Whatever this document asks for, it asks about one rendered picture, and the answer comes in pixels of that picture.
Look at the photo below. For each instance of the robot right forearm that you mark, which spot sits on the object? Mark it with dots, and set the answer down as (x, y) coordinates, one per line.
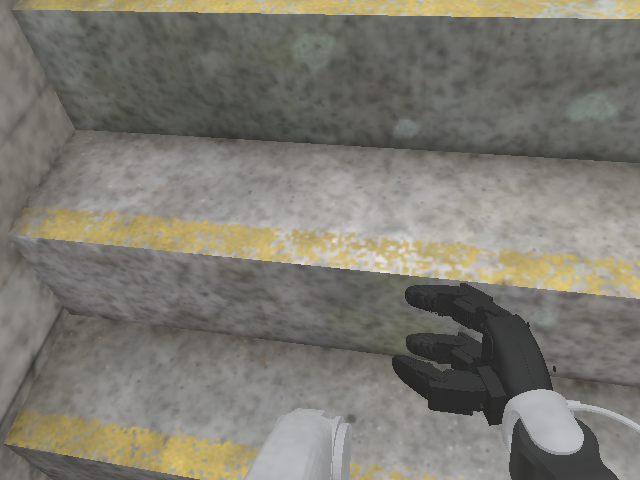
(546, 441)

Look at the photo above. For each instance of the robot left thigh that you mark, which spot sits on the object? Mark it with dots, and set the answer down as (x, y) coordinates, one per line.
(305, 445)

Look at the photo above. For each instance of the robot right hand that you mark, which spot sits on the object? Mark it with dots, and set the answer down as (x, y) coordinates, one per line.
(486, 375)

